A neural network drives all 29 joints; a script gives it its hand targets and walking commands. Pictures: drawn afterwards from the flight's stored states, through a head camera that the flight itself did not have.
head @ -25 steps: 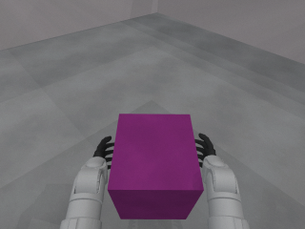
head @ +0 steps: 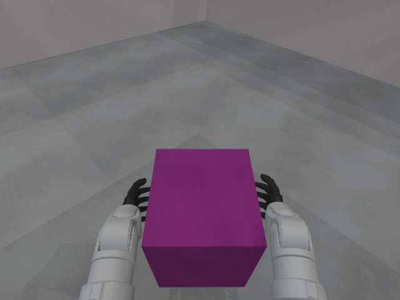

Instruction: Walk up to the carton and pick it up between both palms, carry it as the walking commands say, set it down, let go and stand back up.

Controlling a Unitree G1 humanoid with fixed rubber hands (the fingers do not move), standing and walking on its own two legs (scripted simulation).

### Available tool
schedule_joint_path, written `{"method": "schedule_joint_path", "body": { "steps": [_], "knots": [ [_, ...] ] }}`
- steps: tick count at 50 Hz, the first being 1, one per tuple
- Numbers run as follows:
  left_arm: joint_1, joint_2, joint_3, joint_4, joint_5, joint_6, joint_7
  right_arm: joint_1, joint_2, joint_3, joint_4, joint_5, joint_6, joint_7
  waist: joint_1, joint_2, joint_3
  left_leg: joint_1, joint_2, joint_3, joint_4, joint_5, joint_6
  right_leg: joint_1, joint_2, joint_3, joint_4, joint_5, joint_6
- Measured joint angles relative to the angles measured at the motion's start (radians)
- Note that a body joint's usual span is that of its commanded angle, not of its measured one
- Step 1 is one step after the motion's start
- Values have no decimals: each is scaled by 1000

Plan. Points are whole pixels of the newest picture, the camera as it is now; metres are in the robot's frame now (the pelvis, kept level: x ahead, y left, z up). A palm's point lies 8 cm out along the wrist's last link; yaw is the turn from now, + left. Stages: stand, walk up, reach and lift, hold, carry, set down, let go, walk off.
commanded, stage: hold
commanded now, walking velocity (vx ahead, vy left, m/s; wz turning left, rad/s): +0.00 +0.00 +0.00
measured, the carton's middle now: (202, 220) +0.29 -0.01 -0.02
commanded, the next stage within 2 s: carry in 0.84 s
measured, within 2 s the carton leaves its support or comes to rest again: neither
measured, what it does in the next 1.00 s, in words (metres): stands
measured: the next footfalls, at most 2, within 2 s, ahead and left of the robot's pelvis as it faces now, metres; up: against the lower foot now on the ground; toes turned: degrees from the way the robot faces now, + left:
left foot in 1.26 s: +0.17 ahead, +0.08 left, +0.00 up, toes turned -12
right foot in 1.60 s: +0.36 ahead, -0.30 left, +0.00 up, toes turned -42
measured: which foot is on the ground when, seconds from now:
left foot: down 0.00-1.00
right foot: down 0.00-1.00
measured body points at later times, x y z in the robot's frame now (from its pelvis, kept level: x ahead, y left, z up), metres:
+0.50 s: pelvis +0.00 +0.00 +0.00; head -0.04 +0.00 +0.45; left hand +0.29 +0.14 +0.03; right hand +0.30 -0.15 +0.04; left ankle +0.03 +0.13 -0.74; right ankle +0.02 -0.12 -0.74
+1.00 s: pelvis +0.02 -0.01 -0.01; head -0.03 -0.01 +0.44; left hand +0.31 +0.13 +0.04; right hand +0.31 -0.17 +0.05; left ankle +0.03 +0.13 -0.74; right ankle +0.03 -0.12 -0.73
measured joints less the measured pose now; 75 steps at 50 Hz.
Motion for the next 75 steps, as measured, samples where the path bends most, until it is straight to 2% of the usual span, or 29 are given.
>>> {"method": "schedule_joint_path", "body": {
  "steps": [41, 43, 46, 49, 51, 53, 54, 56, 58, 60, 62, 64, 66, 69, 71, 75],
  "knots": [
    [26, 4, -24, -29, -6, 3, 4, 25, -6, 23, -34, 1, 9, 3, -4, 3, 5, 8, 1, 1, -8, -1, 2, 11, -2, -5, -10, -1, -1],
    [29, 5, -34, -36, -7, 15, 7, 36, -8, 24, -46, 8, 18, 2, 1, 3, -38, -49, 11, 22, 40, -35, 4, -41, -2, -11, 25, -18, -4],
    [48, 9, -40, -76, -19, 42, 12, 52, -11, 46, -69, 29, 36, -11, 25, -1, -117, -120, 29, 77, 92, -87, 6, -147, -12, -18, 129, -127, -11],
    [70, 31, -51, -145, -61, 82, 29, 56, -11, 89, -115, 46, 71, -37, 59, 5, -162, -141, 65, 145, 101, -78, -8, -244, -37, -97, 237, -133, -20],
    [74, 41, -59, -192, -97, 121, 44, 71, -14, 111, -171, 61, 109, -53, 72, 10, -181, -142, 96, 180, 107, -111, -24, -251, -44, -142, 193, -103, -37],
    [66, 29, -68, -245, -120, 155, 65, 87, -17, 109, -255, 79, 148, -66, 74, 22, -191, -164, 136, 199, 165, -163, -34, -241, -23, -154, 142, -73, -50],
    [65, 12, -73, -261, -121, 166, 75, 102, -20, 94, -294, 92, 166, -67, 72, 29, -201, -188, 143, 189, 215, -195, -44, -249, -10, -158, 151, -72, -53],
    [78, 7, -110, -297, -131, 203, 98, 132, -23, 73, -352, 123, 204, -72, 62, 17, -221, -243, 113, 165, 313, -259, -51, -252, -5, -147, 142, -80, -59],
    [107, 13, -141, -364, -138, 250, 113, 153, -25, 77, -413, 152, 250, -87, 46, 5, -226, -279, 86, 169, 324, -264, -45, -239, -4, -120, 106, -76, -62],
    [136, 16, -154, -439, -146, 289, 119, 172, -26, 92, -474, 172, 287, -102, 37, -4, -225, -285, 70, 184, 242, -220, -45, -221, 2, -82, 70, -69, -59],
    [161, 16, -160, -510, -150, 321, 123, 189, -27, 110, -529, 182, 314, -107, 31, -12, -223, -248, 65, 212, 79, -130, -45, -204, 12, -41, 59, -78, -55],
    [188, 17, -148, -577, -155, 350, 124, 199, -26, 140, -559, 190, 327, -114, 26, -36, -227, -194, 62, 265, -14, -9, -16, -221, 12, -13, 125, -114, -51],
    [221, 16, -136, -617, -163, 373, 125, 216, -26, 172, -571, 192, 342, -128, 12, -33, -243, -160, 79, 313, -15, -45, 3, -296, -3, -85, 305, -139, -38],
    [251, 14, -139, -647, -177, 403, 126, 269, -26, 186, -618, 208, 367, -145, -7, -10, -249, -70, 122, 356, -57, -105, -14, -405, -37, -192, 537, -103, -24],
    [265, 13, -148, -666, -182, 415, 127, 297, -24, 186, -653, 215, 379, -152, -19, 2, -241, 10, 150, 388, -106, -119, -38, -450, -64, -231, 553, -70, -18],
    [271, 12, -170, -712, -182, 429, 133, 309, -23, 175, -712, 232, 400, -156, -42, 16, -200, 166, 207, 462, -156, -180, -89, -487, -86, -287, 372, -16, -33]
  ]
}}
